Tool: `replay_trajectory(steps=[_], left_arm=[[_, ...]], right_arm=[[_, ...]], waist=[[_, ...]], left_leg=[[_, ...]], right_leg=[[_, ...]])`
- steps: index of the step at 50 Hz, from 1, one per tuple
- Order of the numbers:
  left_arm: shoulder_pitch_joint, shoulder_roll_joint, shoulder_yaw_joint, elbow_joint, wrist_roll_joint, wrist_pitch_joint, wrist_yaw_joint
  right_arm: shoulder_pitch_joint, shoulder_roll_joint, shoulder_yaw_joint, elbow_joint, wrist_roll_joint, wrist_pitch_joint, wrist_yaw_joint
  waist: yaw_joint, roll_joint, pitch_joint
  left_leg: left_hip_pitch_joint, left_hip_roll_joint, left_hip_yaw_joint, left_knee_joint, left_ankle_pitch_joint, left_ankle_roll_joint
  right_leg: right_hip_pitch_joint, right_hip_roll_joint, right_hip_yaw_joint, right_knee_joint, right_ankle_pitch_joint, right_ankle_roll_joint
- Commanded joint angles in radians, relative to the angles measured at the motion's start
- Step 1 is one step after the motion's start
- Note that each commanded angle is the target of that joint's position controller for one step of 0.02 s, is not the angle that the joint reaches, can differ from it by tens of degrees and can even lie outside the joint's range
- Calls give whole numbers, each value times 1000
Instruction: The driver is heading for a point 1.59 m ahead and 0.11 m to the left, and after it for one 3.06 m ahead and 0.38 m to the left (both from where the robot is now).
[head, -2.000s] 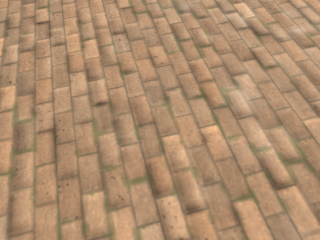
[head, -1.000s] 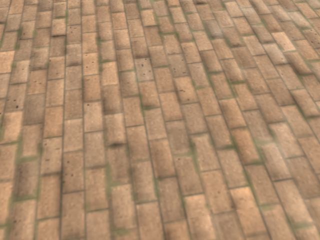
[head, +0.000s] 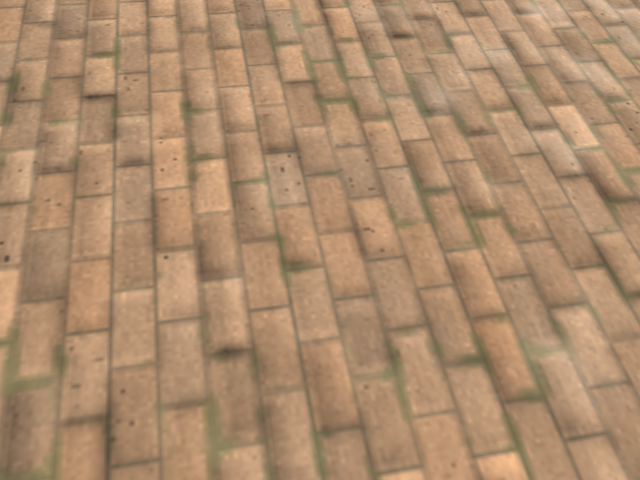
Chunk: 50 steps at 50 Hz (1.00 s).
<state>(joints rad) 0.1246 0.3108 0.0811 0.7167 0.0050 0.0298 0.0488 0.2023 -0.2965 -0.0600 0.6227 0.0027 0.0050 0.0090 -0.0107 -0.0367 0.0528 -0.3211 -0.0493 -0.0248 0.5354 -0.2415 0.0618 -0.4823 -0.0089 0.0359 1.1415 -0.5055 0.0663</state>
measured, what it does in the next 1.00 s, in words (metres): steps on the spot, turning left: right foot, then left foot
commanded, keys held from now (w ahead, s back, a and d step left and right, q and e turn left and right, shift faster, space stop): q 0.42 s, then no key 0.32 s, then w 0.26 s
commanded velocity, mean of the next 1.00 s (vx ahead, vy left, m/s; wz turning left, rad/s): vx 0.05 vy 0.00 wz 0.36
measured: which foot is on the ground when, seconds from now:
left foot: down 0.00-0.36, up 0.38-0.70, down 0.72-1.00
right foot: up 0.00-0.34, down 0.36-0.74, up 0.76-1.00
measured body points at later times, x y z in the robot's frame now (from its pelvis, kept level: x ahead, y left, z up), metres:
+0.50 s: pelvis +0.00 -0.04 +0.00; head +0.03 -0.05 +0.45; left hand +0.05 +0.27 -0.08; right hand +0.23 -0.28 -0.09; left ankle -0.05 +0.09 -0.66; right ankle +0.04 -0.15 -0.74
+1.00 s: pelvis +0.01 -0.01 +0.01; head +0.02 +0.00 +0.46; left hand +0.05 +0.31 -0.09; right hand +0.18 -0.23 -0.10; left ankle -0.07 +0.10 -0.74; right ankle +0.08 -0.11 -0.70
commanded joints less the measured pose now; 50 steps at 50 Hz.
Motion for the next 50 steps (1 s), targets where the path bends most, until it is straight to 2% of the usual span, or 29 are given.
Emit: replay_trajectory(steps=[1, 6, 9, 14, 16, 17, 18, 19, 20, 21, 22, 23, 24, 26, 30, 33, 35, 36, 37, 38, 39, 40, 41, 42, 43, 44, 47, 48, 50], left_arm=[[1, 84, 25, -61, -4, -17, 3], [-32, 57, 14, -62, -6, -23, -4], [-41, 64, 16, -63, -9, -32, -13], [-17, 77, 23, -63, -18, -58, -34], [34, 76, 27, -48, -18, -68, -42], [63, 91, 35, -37, -12, -70, -42], [83, 152, 48, -43, 4, -65, -36], [54, 224, 58, -46, 32, -56, -35], [19, 174, 48, -71, 42, -61, -33], [-38, 118, 29, -89, 31, -61, -26], [-68, 91, 21, -94, 15, -58, -21], [-68, 80, 14, -93, 0, -56, -17], [-54, 79, 8, -89, -4, -52, -14], [-8, 86, 8, -77, 4, -43, -12], [9, 118, 14, -66, 0, -32, -19], [33, 142, 17, -48, -14, -24, -29], [42, 119, 4, -31, -30, -26, -32], [90, 96, -6, -12, -23, -37, -36], [111, 43, -27, -25, 22, -52, -47], [81, 7, -37, -36, 21, -57, -43], [34, 59, -29, -32, 17, -55, -38], [-19, 77, -21, -39, 5, -58, -38], [-51, 88, -13, -43, -7, -59, -35], [-67, 111, -4, -59, -17, -61, -37], [-47, 112, 2, -55, -32, -69, -43], [-24, 104, 3, -46, -38, -79, -51], [-35, 58, -11, -32, -25, -109, -73], [-37, 44, -18, -30, -23, -115, -80], [-35, 44, -24, -28, -24, -117, -90]], right_arm=[[-25, -163, -43, -72, 7, -4, -25], [-20, -175, -52, -79, 6, 13, -45], [-35, -182, -57, -86, 3, 22, -44], [-58, -183, -62, -95, 10, 35, -33], [-85, -177, -60, -100, 24, 42, -35], [-81, -164, -57, -99, 30, 44, -38], [-36, -120, -45, -96, 23, 44, -37], [-26, -124, -50, -121, 28, 36, -38], [-5, -205, -76, -104, 5, 26, -38], [14, -232, -90, -79, 12, 29, -34], [31, -205, -87, -51, 11, 39, -35], [36, -174, -79, -42, 7, 47, -38], [34, -140, -68, -42, 10, 50, -35], [-10, -110, -54, -60, 18, 46, -35], [-54, -59, -23, -77, 5, 39, -29], [-31, -76, -24, -61, 11, 37, -22], [36, -71, -24, -25, 5, 34, -19], [41, -102, -25, -31, -2, 34, -24], [64, -179, -37, -42, -11, 37, -36], [14, -132, -20, -24, -26, 31, -28], [-14, -97, -15, -42, -18, 21, -21], [38, -131, -26, -20, -17, 16, -21], [86, -172, -35, -5, -15, 10, -25], [115, -182, -37, 11, -12, -3, -29], [132, -163, -31, 21, -6, -16, -34], [136, -140, -26, 23, 3, -26, -37], [98, -127, -24, 14, 8, -38, -38], [89, -134, -27, 12, 8, -40, -34], [89, -151, -33, 14, 15, -42, -23]], waist=[[19, 139, -148], [-3, 157, -142], [-10, 181, -120], [-10, 200, -128], [25, 192, -136], [38, 169, -141], [16, 22, -166], [-19, -239, -100], [-11, -181, -96], [-31, -118, -85], [-36, -83, -69], [-25, -80, -60], [-16, -81, -53], [16, -97, -60], [45, -143, -102], [47, -155, -107], [5, -122, -101], [12, -71, -121], [44, 137, -188], [54, 279, -173], [15, 217, -127], [-30, 229, -83], [-62, 247, -20], [-76, 271, 36], [-60, 258, 53], [-51, 232, 50], [-42, 165, 20], [-39, 164, 6], [-38, 173, -8]], left_leg=[[206, 240, -304, -175, 489, 168], [196, 216, -349, -192, 270, 168], [132, 202, -403, -202, 140, 168], [133, 190, -508, -171, 172, 156], [115, 158, -514, -130, 187, 122], [65, 121, -490, -95, 129, 83], [-44, 43, -389, 64, -108, 24], [-243, -125, -166, 270, -370, -39], [-252, -47, -163, 515, -385, -87], [-241, -24, -157, 602, -312, -102], [-236, -21, -144, 646, -252, -122], [-264, -25, -142, 690, -203, -137], [-266, -28, -129, 698, -188, -148], [-262, -22, -92, 613, -172, -161], [-121, 38, -34, 312, -217, -163], [5, 32, 22, 97, -158, -146], [158, 18, 40, -185, 64, -101], [276, 68, -36, -220, 185, -70], [400, 249, -233, -172, 484, -14], [235, 302, -276, -181, 263, 98], [211, 248, -267, -229, -70, 110], [219, 245, -310, -279, -301, 112], [211, 277, -379, -333, -414, 136], [222, 327, -458, -371, -424, 167], [254, 343, -477, -374, -401, 178], [293, 340, -465, -378, -381, 177], [290, 286, -346, -386, -220, 151], [263, 267, -303, -382, -170, 147], [195, 250, -252, -373, -131, 148]], right_leg=[[-101, -2, 51, 5, 99, 17], [-56, 23, 60, -237, 149, 37], [8, 37, 66, -337, 145, 30], [104, 59, 68, -503, 136, -2], [205, 61, 50, -682, 240, -26], [297, 24, 58, -778, 338, -46], [408, -158, 214, -826, 373, -115], [383, -333, 451, -873, 521, -276], [312, -410, 485, -874, 530, -355], [284, -352, 381, -859, 500, -325], [277, -274, 287, -847, 450, -278], [299, -241, 244, -839, 447, -263], [301, -223, 204, -835, 498, -266], [348, -204, 157, -831, 542, -281], [388, -217, 126, -801, 586, -291], [361, -229, 136, -770, 634, -294], [306, -205, 113, -724, 631, -244], [236, -182, 95, -703, 550, -175], [142, -100, 9, -561, 326, -89], [160, -45, -40, -615, 96, -38], [163, -21, -74, -569, 116, -16], [82, 15, -109, -499, 107, -15], [-4, 13, -94, -406, 40, -21], [-109, -17, -40, -293, -21, -35], [-180, -39, -9, -221, -28, -56], [-224, -54, 1, -204, 0, -73], [-158, -56, -32, -324, 122, -89], [-98, -48, -46, -380, 154, -87], [22, -27, -71, -473, 194, -80]])
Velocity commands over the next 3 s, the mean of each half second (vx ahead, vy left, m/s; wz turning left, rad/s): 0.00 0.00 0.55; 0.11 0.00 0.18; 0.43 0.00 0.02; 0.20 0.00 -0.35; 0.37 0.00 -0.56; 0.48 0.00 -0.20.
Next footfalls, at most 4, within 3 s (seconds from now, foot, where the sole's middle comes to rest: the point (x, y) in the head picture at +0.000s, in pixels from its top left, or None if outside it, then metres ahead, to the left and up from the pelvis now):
0.36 right None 0.08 -0.13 -0.77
0.72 left None -0.03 0.11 -0.77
1.12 right None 0.17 -0.08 -0.77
1.62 left None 0.42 0.24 -0.77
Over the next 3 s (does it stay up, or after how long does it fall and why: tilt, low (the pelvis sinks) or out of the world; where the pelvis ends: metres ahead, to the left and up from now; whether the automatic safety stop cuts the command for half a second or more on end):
stays up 0.85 0.03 0.00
